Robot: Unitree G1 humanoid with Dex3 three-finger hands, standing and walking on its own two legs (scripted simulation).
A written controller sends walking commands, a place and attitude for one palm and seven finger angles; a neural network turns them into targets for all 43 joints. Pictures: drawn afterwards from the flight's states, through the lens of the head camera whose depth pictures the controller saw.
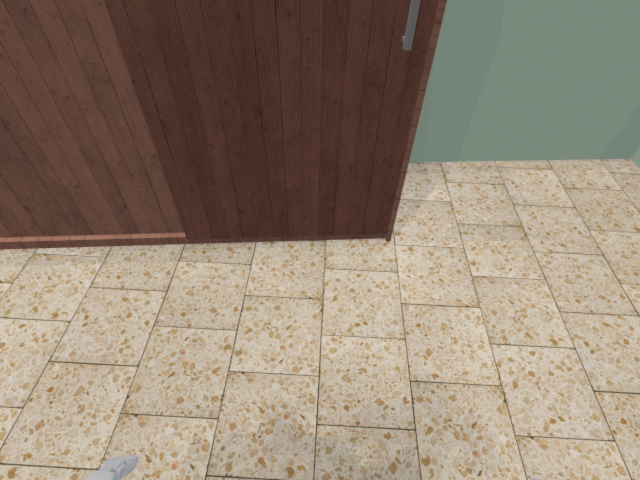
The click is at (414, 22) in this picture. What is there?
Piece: wardrobe's sliding door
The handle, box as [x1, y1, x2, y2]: [402, 0, 420, 49]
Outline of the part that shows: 420,0 411,0 405,35 402,36 404,49 411,48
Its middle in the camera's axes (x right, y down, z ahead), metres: +0.23 -0.60 +0.96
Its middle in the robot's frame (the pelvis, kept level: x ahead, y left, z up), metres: +1.15 -0.16 +0.19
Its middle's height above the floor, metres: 0.95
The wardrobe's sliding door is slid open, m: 0.00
